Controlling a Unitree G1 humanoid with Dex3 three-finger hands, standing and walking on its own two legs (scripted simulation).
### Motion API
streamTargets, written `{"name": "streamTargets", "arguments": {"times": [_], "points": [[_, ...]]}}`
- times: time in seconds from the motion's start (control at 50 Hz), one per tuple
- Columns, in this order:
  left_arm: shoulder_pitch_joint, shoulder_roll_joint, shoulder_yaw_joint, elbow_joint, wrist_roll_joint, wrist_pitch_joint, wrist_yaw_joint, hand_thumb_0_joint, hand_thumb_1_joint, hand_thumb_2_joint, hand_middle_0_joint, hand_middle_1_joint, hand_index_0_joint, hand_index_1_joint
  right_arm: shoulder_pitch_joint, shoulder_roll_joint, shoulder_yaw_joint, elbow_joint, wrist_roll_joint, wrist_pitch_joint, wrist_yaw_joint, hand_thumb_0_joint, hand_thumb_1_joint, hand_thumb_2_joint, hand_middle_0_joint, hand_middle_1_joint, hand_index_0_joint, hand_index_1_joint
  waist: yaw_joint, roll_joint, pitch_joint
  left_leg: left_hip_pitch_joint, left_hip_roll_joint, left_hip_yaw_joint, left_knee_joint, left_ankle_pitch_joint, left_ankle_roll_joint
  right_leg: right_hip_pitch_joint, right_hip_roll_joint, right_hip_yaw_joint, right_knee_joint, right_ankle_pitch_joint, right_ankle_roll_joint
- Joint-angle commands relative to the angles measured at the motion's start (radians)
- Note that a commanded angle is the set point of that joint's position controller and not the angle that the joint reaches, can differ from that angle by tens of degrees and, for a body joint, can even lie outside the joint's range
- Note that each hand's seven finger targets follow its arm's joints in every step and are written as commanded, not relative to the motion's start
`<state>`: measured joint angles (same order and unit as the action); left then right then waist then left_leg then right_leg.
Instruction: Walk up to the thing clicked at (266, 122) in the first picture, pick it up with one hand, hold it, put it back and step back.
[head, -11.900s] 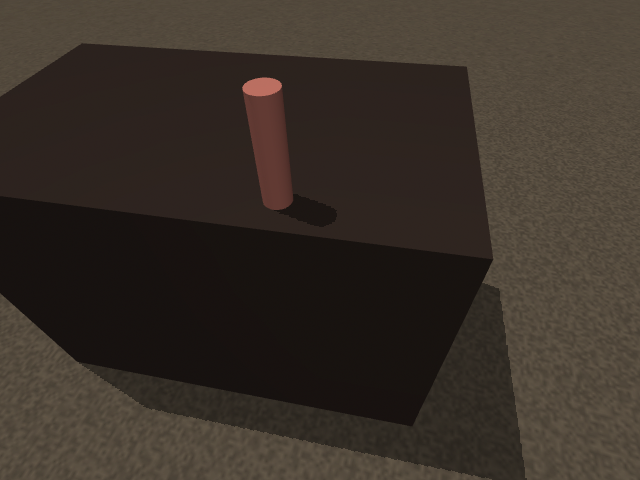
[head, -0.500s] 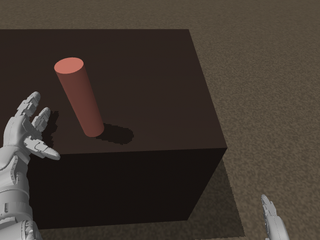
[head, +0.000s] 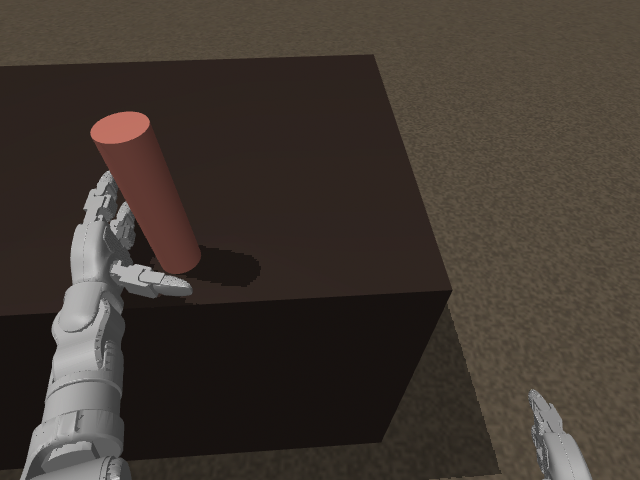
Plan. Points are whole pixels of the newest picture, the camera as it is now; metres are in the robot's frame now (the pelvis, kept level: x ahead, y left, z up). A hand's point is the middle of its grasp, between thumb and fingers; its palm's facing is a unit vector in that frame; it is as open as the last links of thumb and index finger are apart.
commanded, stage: close in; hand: left
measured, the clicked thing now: (156, 204) +0.41 +0.20 +0.15
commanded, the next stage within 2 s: close in 0.12 s
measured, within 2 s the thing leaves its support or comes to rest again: leaves its support in 1.40 s
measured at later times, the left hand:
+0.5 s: hand (164, 229) +0.40 +0.20 +0.13, palm faces +0.14 -0.99 +0.04, open 15.5 cm
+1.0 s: hand (166, 237) +0.40 +0.20 +0.10, palm faces +0.17 -0.98 +0.05, open 8.3 cm
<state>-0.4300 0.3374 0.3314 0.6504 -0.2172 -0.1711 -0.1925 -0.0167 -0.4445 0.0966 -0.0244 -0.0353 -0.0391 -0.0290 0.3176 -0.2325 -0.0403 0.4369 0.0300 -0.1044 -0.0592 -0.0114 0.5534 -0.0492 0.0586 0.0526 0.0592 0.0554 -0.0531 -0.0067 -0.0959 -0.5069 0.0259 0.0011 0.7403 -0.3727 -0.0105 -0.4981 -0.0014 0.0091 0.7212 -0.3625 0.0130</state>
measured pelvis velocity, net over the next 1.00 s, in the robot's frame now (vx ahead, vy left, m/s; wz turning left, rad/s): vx -0.01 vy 0.01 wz -0.01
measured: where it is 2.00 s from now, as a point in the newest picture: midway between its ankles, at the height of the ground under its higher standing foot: outside the picture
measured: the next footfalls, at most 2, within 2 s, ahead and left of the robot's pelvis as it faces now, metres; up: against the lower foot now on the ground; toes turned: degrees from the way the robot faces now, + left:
none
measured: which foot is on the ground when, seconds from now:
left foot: down 0.00-1.00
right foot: down 0.00-1.00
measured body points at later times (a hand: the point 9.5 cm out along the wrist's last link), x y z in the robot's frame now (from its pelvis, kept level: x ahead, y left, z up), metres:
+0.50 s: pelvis -0.01 +0.00 +0.00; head +0.01 +0.01 +0.45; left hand +0.38 +0.25 +0.13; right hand +0.15 -0.26 -0.05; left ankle +0.00 +0.12 -0.71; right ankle +0.00 -0.13 -0.71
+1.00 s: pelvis -0.01 +0.01 +0.00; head +0.02 +0.01 +0.45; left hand +0.39 +0.25 +0.10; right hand +0.14 -0.27 -0.06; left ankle +0.00 +0.12 -0.71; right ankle +0.00 -0.13 -0.71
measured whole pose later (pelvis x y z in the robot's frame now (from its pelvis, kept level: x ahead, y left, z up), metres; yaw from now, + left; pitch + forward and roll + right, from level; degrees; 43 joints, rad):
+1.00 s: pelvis -0.01 +0.01 +0.00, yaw -1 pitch +8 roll +0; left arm -0.49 0.29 0.30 0.65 -0.18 -0.12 -0.05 -0.01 -0.07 0.54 -0.96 -0.75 -0.97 -0.75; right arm 0.32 -0.23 -0.08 0.39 0.04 -0.06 -0.06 -0.01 0.51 -0.05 0.06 0.05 0.06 0.05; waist -0.05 0.00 -0.09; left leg -0.53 0.02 0.02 0.77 -0.38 0.00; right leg -0.52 0.00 0.03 0.75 -0.36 0.02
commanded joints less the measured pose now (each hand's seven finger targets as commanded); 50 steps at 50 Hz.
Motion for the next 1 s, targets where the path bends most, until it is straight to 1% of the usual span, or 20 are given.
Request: {"name": "streamTargets", "arguments": {"times": [0.0,0.1,0.22,0.24,0.34,0.36,0.38,0.42,0.46,0.5,0.56,0.6,0.64,0.68,0.7,0.74,0.84,0.92,0.96,0.98], "points": [[-0.409,0.241,0.035,-0.298,-0.005,-0.061,0.036,0.0,-0.409,0.085,-0.021,-0.019,-0.031,-0.011,-0.066,-0.174,-0.109,-0.199,0.002,-0.053,-0.011,0.0,0.553,-0.051,0.05,0.051,0.05,0.051,0.011,0.073,-0.345,0.209,-0.018,0.009,-0.058,0.358,0.017,0.135,0.003,-0.018,-0.073,0.355,-0.014],[-0.335,0.133,-0.033,-0.276,-0.005,-0.03,0.043,0.0,-0.449,0.068,-0.029,-0.009,-0.034,-0.005,-0.023,-0.097,-0.06,-0.144,0.006,-0.037,-0.002,0.0,0.546,-0.053,0.05,0.051,0.05,0.051,0.013,0.027,-0.258,0.174,-0.016,0.01,-0.064,0.323,0.021,0.103,0.008,-0.025,-0.08,0.325,-0.01],[-0.347,0.15,-0.014,-0.357,0.004,0.008,0.08,0.0,-0.452,0.055,-0.067,0.0,-0.045,0.0,-0.053,-0.155,-0.114,-0.191,0.01,-0.032,-0.006,0.0,0.546,-0.056,0.05,0.05,0.05,0.05,0.016,0.018,-0.233,0.159,-0.021,0.021,-0.088,0.238,0.019,0.103,0.005,-0.02,-0.096,0.256,-0.011],[-0.354,0.214,0.038,-0.375,0.005,0.008,0.09,0.0,-0.445,0.051,-0.147,-0.072,-0.125,-0.073,-0.071,-0.201,-0.153,-0.207,0.01,-0.033,-0.013,0.0,0.544,-0.05,0.05,0.05,0.05,0.05,0.016,0.023,-0.27,0.177,-0.018,0.018,-0.087,0.257,0.019,0.118,0.005,-0.021,-0.092,0.267,-0.011],[-0.455,0.126,-0.034,-0.393,0.015,0.013,0.113,0.0,-0.396,0.155,-0.409,-0.251,-0.41,-0.248,-0.091,-0.094,-0.066,-0.23,0.008,-0.028,-0.008,0.0,0.533,-0.05,0.05,0.05,0.05,0.05,0.002,0.007,-0.282,0.181,-0.018,0.019,-0.073,0.283,0.025,0.135,0.004,-0.016,-0.081,0.305,-0.006],[-0.48,0.152,-0.016,-0.396,0.014,0.013,0.119,0.0,-0.388,0.173,-0.449,-0.278,-0.449,-0.276,-0.09,-0.088,-0.047,-0.259,0.007,-0.031,-0.009,0.0,0.532,-0.051,0.05,0.05,0.05,0.05,0.006,0.002,-0.294,0.176,-0.019,0.02,-0.069,0.293,0.028,0.139,0.003,-0.016,-0.08,0.315,-0.005],[-0.464,0.099,-0.064,-0.328,0.021,0.024,0.115,0.0,-0.385,0.192,-0.486,-0.3,-0.481,-0.302,-0.063,-0.068,-0.042,-0.199,0.006,-0.025,-0.007,0.0,0.53,-0.051,0.05,0.05,0.05,0.05,-0.003,0.013,-0.255,0.169,-0.02,0.02,-0.078,0.262,0.026,0.114,0.003,-0.015,-0.084,0.284,-0.008],[-0.464,0.145,-0.036,-0.294,0.023,0.035,0.114,0.0,-0.361,0.199,-0.52,-0.319,-0.512,-0.322,-0.04,-0.137,-0.1,-0.161,0.001,-0.025,-0.013,0.0,0.53,-0.051,0.05,0.05,0.05,0.05,-0.009,0.043,-0.241,0.18,-0.015,0.016,-0.09,0.229,0.022,0.082,0.006,-0.017,-0.088,0.243,-0.011],[-0.449,0.147,-0.043,-0.25,0.036,0.049,0.112,0.0,-0.353,0.206,-0.555,-0.341,-0.551,-0.341,-0.037,-0.135,-0.092,-0.165,0.002,-0.024,-0.008,0.0,0.535,-0.049,0.05,0.05,0.049,0.05,-0.009,0.057,-0.208,0.18,-0.013,0.013,-0.103,0.197,0.014,0.051,0.009,-0.023,-0.096,0.206,-0.017],[-0.444,0.185,-0.005,-0.235,0.036,0.054,0.113,0.0,-0.309,0.206,-0.564,-0.345,-0.566,-0.339,-0.044,-0.16,-0.122,-0.176,0.003,-0.022,-0.005,0.0,0.54,-0.047,0.05,0.05,0.05,0.05,-0.005,0.034,-0.226,0.16,-0.018,0.014,-0.098,0.182,0.019,0.066,0.007,-0.021,-0.104,0.197,-0.015],[-0.455,0.219,0.047,-0.24,0.021,0.037,0.117,0.0,-0.287,0.237,-0.623,-0.408,-0.636,-0.392,-0.034,-0.14,-0.101,-0.219,0.006,-0.025,0.0,0.0,0.535,-0.045,0.05,0.05,0.05,0.05,0.011,0.02,-0.287,0.158,-0.018,0.014,-0.083,0.247,0.021,0.115,0.008,-0.024,-0.086,0.259,-0.013],[-0.507,0.142,-0.023,-0.264,0.015,0.018,0.108,0.0,-0.24,0.307,-0.683,-0.477,-0.692,-0.464,-0.059,-0.105,-0.075,-0.224,0.007,-0.027,0.003,0.0,0.527,-0.047,0.05,0.05,0.05,0.05,0.007,0.011,-0.286,0.168,-0.013,0.008,-0.082,0.258,0.022,0.107,0.012,-0.028,-0.077,0.26,-0.014],[-0.546,0.166,-0.015,-0.255,0.016,0.004,0.113,0.0,-0.209,0.387,-0.783,-0.568,-0.785,-0.562,-0.104,-0.113,-0.076,-0.23,0.007,-0.033,-0.003,0.0,0.519,-0.051,0.05,0.05,0.05,0.05,0.007,0.001,-0.31,0.154,-0.017,0.013,-0.068,0.273,0.026,0.109,0.007,-0.02,-0.073,0.284,-0.008],[-0.598,0.138,-0.057,-0.291,0.016,-0.007,0.109,0.0,-0.179,0.458,-0.864,-0.648,-0.86,-0.65,-0.138,-0.1,-0.065,-0.23,0.007,-0.038,-0.003,0.0,0.515,-0.053,0.05,0.05,0.049,0.05,0.008,0.051,-0.335,0.178,-0.015,0.012,-0.074,0.237,0.021,0.09,0.007,-0.017,-0.07,0.245,-0.013],[-0.569,0.157,-0.042,-0.247,0.023,0.0,0.114,0.0,-0.159,0.478,-0.895,-0.672,-0.889,-0.674,-0.092,-0.147,-0.112,-0.18,0.003,-0.031,-0.01,0.0,0.515,-0.053,0.05,0.05,0.049,0.05,-0.007,0.048,-0.333,0.195,-0.012,0.009,-0.075,0.242,0.021,0.073,0.009,-0.019,-0.069,0.249,-0.014],[-0.512,0.142,-0.054,-0.206,0.033,0.012,0.124,0.0,-0.103,0.493,-0.9,-0.679,-0.897,-0.679,-0.079,-0.137,-0.101,-0.168,0.004,-0.029,-0.008,0.0,0.524,-0.05,0.05,0.05,0.049,0.05,-0.001,0.065,-0.281,0.178,-0.01,0.007,-0.087,0.221,0.015,0.056,0.012,-0.024,-0.074,0.221,-0.019],[-0.435,0.172,0.017,-0.168,0.025,0.005,0.147,0.0,-0.049,0.55,-0.981,-0.768,-0.99,-0.756,-0.049,-0.168,-0.143,-0.177,0.007,-0.012,-0.004,0.0,0.522,-0.048,0.05,0.05,0.049,0.05,0.012,0.001,-0.276,0.139,-0.008,0.001,-0.083,0.258,0.015,0.083,0.019,-0.033,-0.065,0.246,-0.019],[-0.448,0.161,0.005,-0.229,0.028,-0.029,0.138,0.0,0.034,0.684,-1.127,-0.92,-1.135,-0.911,-0.058,-0.101,-0.074,-0.243,0.007,-0.016,0.002,0.0,0.519,-0.049,0.05,0.05,0.049,0.05,0.017,-0.012,-0.3,0.125,-0.018,0.02,-0.057,0.311,0.026,0.124,0.009,-0.02,-0.053,0.322,-0.009],[-0.51,0.185,-0.001,-0.302,0.032,-0.043,0.134,0.0,0.079,0.755,-1.212,-1.0,-1.214,-0.997,-0.059,-0.126,-0.103,-0.245,0.003,-0.014,-0.003,0.0,0.508,-0.053,0.05,0.05,0.049,0.05,0.003,0.031,-0.36,0.168,-0.019,0.022,-0.046,0.328,0.026,0.115,0.006,-0.012,-0.051,0.335,-0.008],[-0.525,0.158,-0.039,-0.326,0.035,-0.043,0.131,0.0,0.112,0.776,-1.23,-1.018,-1.233,-1.013,-0.043,-0.12,-0.103,-0.204,0.002,-0.011,-0.004,0.0,0.513,-0.051,0.05,0.05,0.049,0.05,0.0,0.056,-0.361,0.182,-0.02,0.022,-0.049,0.315,0.024,0.104,0.006,-0.013,-0.055,0.324,-0.01]]}}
